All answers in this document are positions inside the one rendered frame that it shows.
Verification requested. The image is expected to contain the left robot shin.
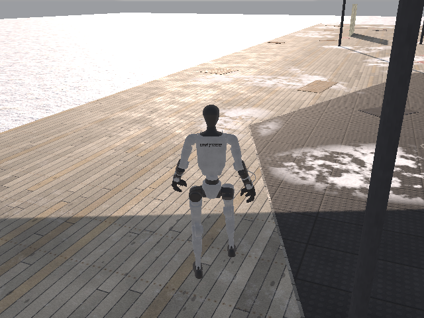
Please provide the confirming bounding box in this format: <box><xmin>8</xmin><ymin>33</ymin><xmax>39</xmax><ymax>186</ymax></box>
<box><xmin>191</xmin><ymin>225</ymin><xmax>202</xmax><ymax>270</ymax></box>

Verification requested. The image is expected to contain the left robot upper arm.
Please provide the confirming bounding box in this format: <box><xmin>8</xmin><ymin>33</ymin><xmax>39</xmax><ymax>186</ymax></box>
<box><xmin>178</xmin><ymin>133</ymin><xmax>198</xmax><ymax>169</ymax></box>

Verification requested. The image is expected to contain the right robot shin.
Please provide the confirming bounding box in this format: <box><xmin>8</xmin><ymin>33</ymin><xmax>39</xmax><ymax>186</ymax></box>
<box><xmin>225</xmin><ymin>205</ymin><xmax>235</xmax><ymax>249</ymax></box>

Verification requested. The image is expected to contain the right robot hand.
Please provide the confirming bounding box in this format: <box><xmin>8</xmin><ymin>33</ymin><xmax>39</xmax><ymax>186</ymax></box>
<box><xmin>240</xmin><ymin>186</ymin><xmax>256</xmax><ymax>203</ymax></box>

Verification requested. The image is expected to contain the robot shin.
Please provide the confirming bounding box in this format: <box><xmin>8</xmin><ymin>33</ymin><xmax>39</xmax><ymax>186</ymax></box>
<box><xmin>191</xmin><ymin>225</ymin><xmax>202</xmax><ymax>270</ymax></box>
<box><xmin>225</xmin><ymin>205</ymin><xmax>235</xmax><ymax>249</ymax></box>

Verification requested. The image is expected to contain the robot right forearm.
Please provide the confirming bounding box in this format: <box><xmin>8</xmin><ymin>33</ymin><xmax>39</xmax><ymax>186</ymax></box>
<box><xmin>238</xmin><ymin>160</ymin><xmax>253</xmax><ymax>189</ymax></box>

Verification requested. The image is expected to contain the right robot upper arm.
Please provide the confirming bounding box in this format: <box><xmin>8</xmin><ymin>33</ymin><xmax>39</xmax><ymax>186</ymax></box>
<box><xmin>225</xmin><ymin>133</ymin><xmax>244</xmax><ymax>171</ymax></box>

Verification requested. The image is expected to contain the left robot hand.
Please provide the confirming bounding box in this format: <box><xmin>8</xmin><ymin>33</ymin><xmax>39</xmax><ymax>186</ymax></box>
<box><xmin>172</xmin><ymin>180</ymin><xmax>187</xmax><ymax>192</ymax></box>

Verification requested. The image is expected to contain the robot left forearm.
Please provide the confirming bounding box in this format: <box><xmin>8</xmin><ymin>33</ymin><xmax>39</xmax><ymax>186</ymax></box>
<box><xmin>173</xmin><ymin>159</ymin><xmax>185</xmax><ymax>182</ymax></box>

